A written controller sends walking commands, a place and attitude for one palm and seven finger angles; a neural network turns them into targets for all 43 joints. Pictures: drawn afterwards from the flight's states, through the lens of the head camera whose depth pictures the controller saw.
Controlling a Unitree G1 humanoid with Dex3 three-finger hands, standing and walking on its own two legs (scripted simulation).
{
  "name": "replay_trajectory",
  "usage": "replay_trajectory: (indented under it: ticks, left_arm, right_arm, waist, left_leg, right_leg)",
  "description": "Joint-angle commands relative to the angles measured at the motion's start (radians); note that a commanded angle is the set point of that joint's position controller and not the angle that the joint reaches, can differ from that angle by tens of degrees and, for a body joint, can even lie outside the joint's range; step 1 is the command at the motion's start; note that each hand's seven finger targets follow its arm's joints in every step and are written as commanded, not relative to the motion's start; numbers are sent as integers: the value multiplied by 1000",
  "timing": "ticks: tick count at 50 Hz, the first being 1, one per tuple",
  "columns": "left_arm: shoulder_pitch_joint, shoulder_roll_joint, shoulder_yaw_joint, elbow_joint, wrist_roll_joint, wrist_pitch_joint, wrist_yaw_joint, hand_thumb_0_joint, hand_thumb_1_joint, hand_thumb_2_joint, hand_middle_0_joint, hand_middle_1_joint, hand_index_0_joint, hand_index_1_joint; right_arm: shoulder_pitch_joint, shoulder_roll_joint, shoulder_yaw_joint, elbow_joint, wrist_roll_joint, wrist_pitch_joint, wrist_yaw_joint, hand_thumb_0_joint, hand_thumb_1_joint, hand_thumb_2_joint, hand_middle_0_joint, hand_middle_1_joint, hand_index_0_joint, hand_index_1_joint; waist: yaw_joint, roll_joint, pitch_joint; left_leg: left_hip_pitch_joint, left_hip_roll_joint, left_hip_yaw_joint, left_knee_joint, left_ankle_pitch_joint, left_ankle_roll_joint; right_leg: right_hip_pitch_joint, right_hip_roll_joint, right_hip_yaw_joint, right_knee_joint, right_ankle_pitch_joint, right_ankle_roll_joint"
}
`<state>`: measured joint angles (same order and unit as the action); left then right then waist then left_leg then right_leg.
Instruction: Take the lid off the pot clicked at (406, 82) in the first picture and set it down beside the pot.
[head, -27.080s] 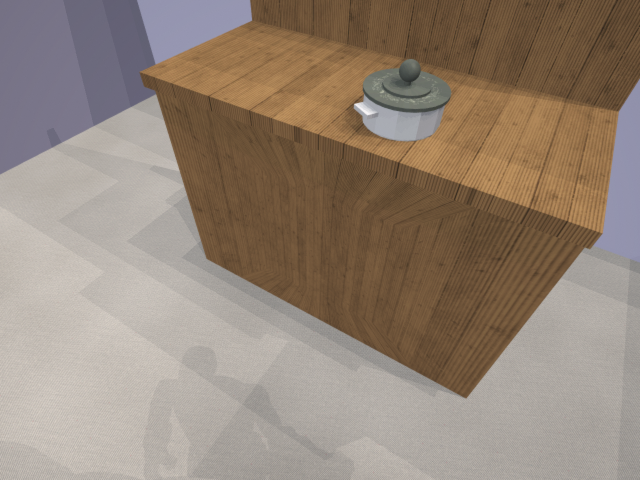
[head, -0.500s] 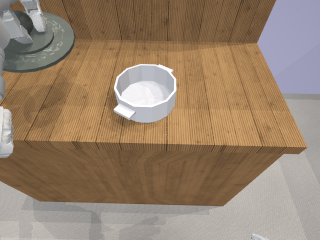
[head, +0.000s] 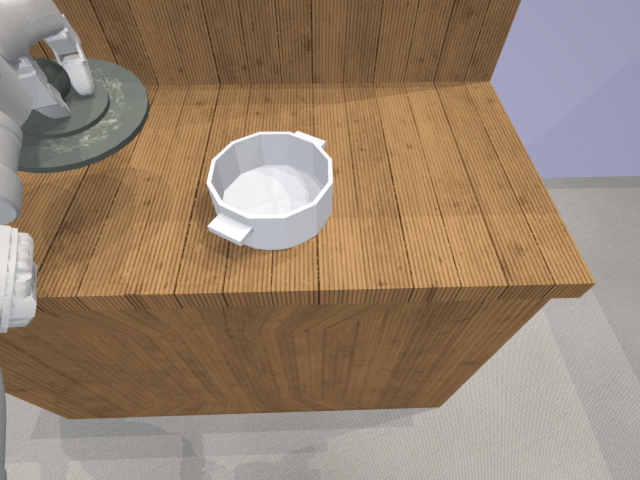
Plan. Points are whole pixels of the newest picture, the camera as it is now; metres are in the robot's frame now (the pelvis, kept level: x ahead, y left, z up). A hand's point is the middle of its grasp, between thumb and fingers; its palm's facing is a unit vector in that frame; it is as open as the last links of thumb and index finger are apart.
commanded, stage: lower the lid onto the table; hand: left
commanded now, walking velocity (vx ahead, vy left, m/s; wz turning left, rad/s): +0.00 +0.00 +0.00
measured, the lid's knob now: (46, 80) +0.50 +0.28 +0.24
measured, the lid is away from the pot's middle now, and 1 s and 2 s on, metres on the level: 0.23 0.23 0.22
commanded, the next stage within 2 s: none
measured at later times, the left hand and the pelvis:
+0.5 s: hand (44, 122) +0.46 +0.28 +0.21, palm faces -0.34 -0.12 -0.93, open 6.1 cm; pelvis +0.00 -0.01 +0.00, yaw +0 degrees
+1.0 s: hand (70, 141) +0.47 +0.28 +0.17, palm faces -0.41 -0.13 -0.91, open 6.0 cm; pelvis +0.00 +0.00 +0.00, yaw +0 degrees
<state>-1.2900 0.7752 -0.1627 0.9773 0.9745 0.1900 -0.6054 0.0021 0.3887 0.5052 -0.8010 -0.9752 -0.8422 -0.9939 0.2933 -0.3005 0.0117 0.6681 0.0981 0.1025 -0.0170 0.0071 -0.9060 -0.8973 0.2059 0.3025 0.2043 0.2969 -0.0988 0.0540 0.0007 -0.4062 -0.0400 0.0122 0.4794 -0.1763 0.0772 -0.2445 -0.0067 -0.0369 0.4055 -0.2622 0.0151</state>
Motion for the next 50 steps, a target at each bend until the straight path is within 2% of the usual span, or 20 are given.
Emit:
replay_trajectory:
  ticks: [1,2,6,9,11,12,15,20,22,25,27,31,33,37,40,41,42,46,48,50]
  left_arm:
    - [-625,320,108,-308,11,-27,70,0,859,704,-997,-1058,-1015,-1059]
    - [-650,333,121,-349,21,-28,73,0,859,704,-997,-1058,-1015,-1059]
    - [-492,273,84,-146,-7,-36,61,0,859,704,-997,-1058,-1015,-1059]
    - [-543,300,99,-217,3,-39,65,0,859,704,-997,-1058,-1015,-1059]
    - [-570,217,35,-272,-18,-43,62,0,859,704,-997,-1058,-1015,-1059]
    - [-582,285,91,-307,-2,-44,69,0,859,704,-997,-1058,-1015,-1059]
    - [-517,343,142,-244,0,-61,68,0,859,704,-997,-1058,-1015,-1059]
    - [-497,278,81,-197,-20,-69,63,0,859,704,-997,-1058,-1015,-1059]
    - [-529,333,115,-258,-7,-85,74,0,859,704,-997,-1058,-1015,-1059]
    - [-537,290,94,-253,-17,-92,72,0,859,704,-997,-1058,-1015,-1059]
    - [-511,349,144,-266,-16,-106,79,0,859,704,-997,-1058,-1015,-1059]
    - [-468,265,79,-190,-42,-114,71,0,859,704,-997,-1058,-1015,-1059]
    - [-480,284,92,-168,-27,-113,75,0,859,704,-997,-1058,-1015,-1059]
    - [-510,363,153,-266,-15,-143,93,0,859,704,-997,-1058,-1015,-1059]
    - [-454,301,118,-162,-23,-144,88,0,859,704,-997,-1058,-1015,-1059]
    - [-446,294,110,-180,-37,-149,87,0,859,704,-997,-1058,-1015,-1059]
    - [-462,346,158,-223,-23,-150,94,0,859,704,-997,-1058,-1015,-1059]
    - [-420,274,96,-122,-35,-152,91,0,859,704,-997,-1058,-1015,-1059]
    - [-459,303,116,-137,-21,-152,98,0,859,704,-997,-1058,-1015,-1059]
    - [-512,334,134,-223,-13,-165,108,0,859,704,-997,-1058,-1015,-1059]
  right_arm:
    - [16,-169,-62,-105,-9,-37,-14,0,-900,-900,200,300,200,300]
    - [7,-159,-63,-109,-10,-39,-13,0,-900,-900,200,300,200,300]
    - [25,-167,-57,-86,0,-34,-16,0,-900,-900,200,300,200,300]
    - [-5,-162,-58,-98,2,-28,-12,0,-900,-900,200,300,200,300]
    - [-2,-165,-65,-97,-4,-29,-13,0,-900,-900,200,300,200,300]
    - [3,-160,-66,-97,-6,-30,-13,0,-900,-900,200,300,200,300]
    - [-4,-162,-58,-97,-3,-29,-19,0,-900,-900,200,300,200,300]
    - [-9,-165,-59,-88,2,-18,-17,0,-900,-900,200,300,200,300]
    - [-6,-168,-60,-92,-1,-17,-17,0,-900,-900,200,300,200,300]
    - [0,-165,-64,-80,-2,-21,-24,0,-900,-900,200,300,200,300]
    - [6,-169,-64,-85,-6,-22,-23,0,-900,-900,200,300,200,300]
    - [13,-176,-67,-71,0,-17,-23,0,-900,-900,200,300,200,300]
    - [12,-176,-65,-66,-1,-13,-22,0,-900,-900,200,300,200,300]
    - [20,-174,-69,-82,-10,-17,-23,0,-900,-900,200,300,200,300]
    - [29,-174,-68,-69,-5,-14,-25,0,-900,-900,200,300,200,300]
    - [36,-181,-73,-68,-4,-14,-24,0,-900,-900,200,300,200,300]
    - [35,-180,-77,-75,-8,-11,-20,0,-900,-900,200,300,200,300]
    - [46,-182,-73,-67,-4,-9,-22,0,-900,-900,200,300,200,300]
    - [46,-184,-74,-67,-5,-6,-21,0,-900,-900,200,300,200,300]
    - [46,-182,-77,-74,-8,-11,-23,0,-900,-900,200,300,200,300]
  waist:
    - [3,104,-504]
    - [8,113,-525]
    - [-4,46,-384]
    - [5,42,-421]
    - [-8,103,-439]
    - [-2,85,-463]
    - [5,59,-444]
    - [-6,59,-386]
    - [-2,80,-446]
    - [-10,86,-446]
    - [-2,76,-467]
    - [-16,72,-397]
    - [-15,49,-385]
    - [-2,96,-498]
    - [-15,78,-415]
    - [-13,94,-419]
    - [-4,84,-463]
    - [-20,57,-399]
    - [-17,61,-407]
    - [-12,117,-487]
  left_leg:
    - [489,13,-82,8,338,7]
    - [501,8,-84,8,348,8]
    - [400,8,-63,-1,265,9]
    - [410,5,-59,-3,242,12]
    - [462,8,-65,14,312,14]
    - [470,8,-69,13,304,14]
    - [427,0,-57,12,281,21]
    - [391,-1,-47,3,211,20]
    - [418,1,-56,11,261,18]
    - [444,4,-56,13,255,23]
    - [441,3,-61,17,279,21]
    - [410,7,-54,13,255,21]
    - [394,4,-55,10,204,21]
    - [445,6,-65,23,305,19]
    - [424,10,-67,21,275,17]
    - [432,16,-67,21,305,15]
    - [445,15,-71,23,303,15]
    - [392,11,-58,23,246,16]
    - [401,11,-65,22,226,15]
    - [461,14,-75,30,289,13]
  right_leg:
    - [-65,69,-24,-34,260,-67]
    - [-54,76,-19,-30,271,-64]
    - [-77,67,-34,-41,252,-61]
    - [-55,71,-27,-28,263,-59]
    - [-85,66,-28,-38,278,-62]
    - [-65,75,-25,-37,281,-58]
    - [-37,74,-20,-30,301,-57]
    - [-62,72,-25,-38,272,-54]
    - [-35,72,-19,-29,300,-56]
    - [-57,75,-23,-33,288,-54]
    - [-36,74,-19,-29,302,-55]
    - [-78,67,-27,-34,289,-57]
    - [-80,75,-27,-33,263,-53]
    - [-39,74,-15,-17,313,-56]
    - [-99,79,-28,-23,274,-55]
    - [-101,73,-30,-23,282,-59]
    - [-80,78,-24,-19,281,-55]
    - [-114,73,-30,-21,264,-58]
    - [-121,80,-28,-18,248,-56]
    - [-112,81,-23,-11,264,-59]
